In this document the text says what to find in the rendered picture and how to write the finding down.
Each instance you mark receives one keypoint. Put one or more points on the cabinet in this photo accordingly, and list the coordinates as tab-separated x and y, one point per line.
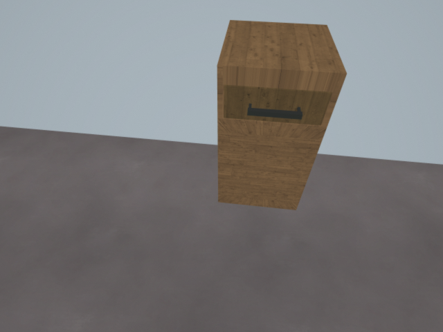
264	163

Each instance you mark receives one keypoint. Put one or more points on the handle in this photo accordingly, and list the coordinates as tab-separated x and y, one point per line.
275	113

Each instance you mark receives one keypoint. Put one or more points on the drawer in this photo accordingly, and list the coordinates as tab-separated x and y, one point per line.
313	104

